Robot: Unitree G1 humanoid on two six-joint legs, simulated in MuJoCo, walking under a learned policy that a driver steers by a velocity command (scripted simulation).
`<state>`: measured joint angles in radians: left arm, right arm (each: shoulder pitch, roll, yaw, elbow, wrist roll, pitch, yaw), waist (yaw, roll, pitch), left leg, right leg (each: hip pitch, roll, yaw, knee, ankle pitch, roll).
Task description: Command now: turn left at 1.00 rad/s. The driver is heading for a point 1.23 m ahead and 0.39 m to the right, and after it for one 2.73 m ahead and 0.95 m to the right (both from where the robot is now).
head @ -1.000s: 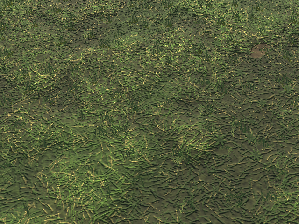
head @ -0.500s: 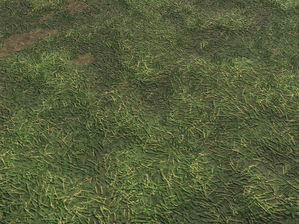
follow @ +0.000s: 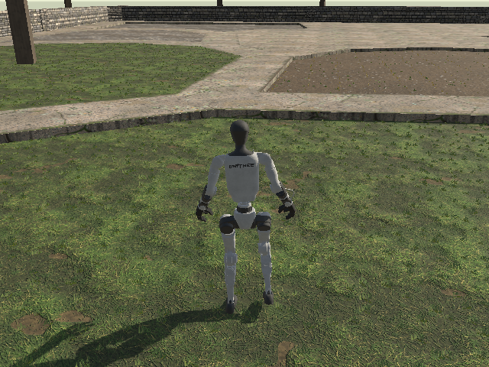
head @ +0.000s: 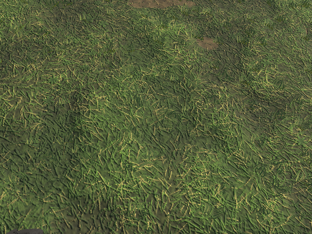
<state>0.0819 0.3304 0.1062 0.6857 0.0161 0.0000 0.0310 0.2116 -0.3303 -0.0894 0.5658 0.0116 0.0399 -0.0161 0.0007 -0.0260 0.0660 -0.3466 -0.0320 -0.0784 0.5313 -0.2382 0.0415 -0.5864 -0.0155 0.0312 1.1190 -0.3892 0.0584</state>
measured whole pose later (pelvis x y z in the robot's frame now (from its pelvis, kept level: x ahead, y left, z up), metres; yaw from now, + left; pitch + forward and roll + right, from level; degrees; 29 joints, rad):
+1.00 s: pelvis +0.02 +0.01 +0.00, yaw -35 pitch +2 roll +1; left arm 0.10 0.29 0.08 0.58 -0.03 0.09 -0.03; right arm 0.17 -0.30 -0.09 0.69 0.01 0.01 -0.01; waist -0.04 -0.01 0.09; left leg -0.16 0.08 0.30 0.44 -0.31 0.01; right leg -0.47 -0.10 -0.06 0.80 -0.34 0.07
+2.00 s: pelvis +0.59 -0.39 -0.03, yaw -3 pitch +3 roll -1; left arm 0.00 0.28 -0.03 0.57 0.05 -0.09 0.01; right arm 0.44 -0.37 -0.09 0.87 0.00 -0.07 0.01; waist -0.12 0.01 0.04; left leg 0.03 -0.17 -0.28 0.74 -0.50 0.14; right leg -0.55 -0.03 0.05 0.56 -0.08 0.03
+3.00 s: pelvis +1.33 -0.28 -0.02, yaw +7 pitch +1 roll +0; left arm 0.26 0.31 0.07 0.64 0.00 -0.02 -0.01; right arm 0.04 -0.25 -0.01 0.65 -0.01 -0.03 -0.01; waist 0.05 -0.02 0.09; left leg -0.55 -0.07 -0.15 1.33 -0.43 -0.04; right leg -0.45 0.17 0.05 0.50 -0.05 -0.13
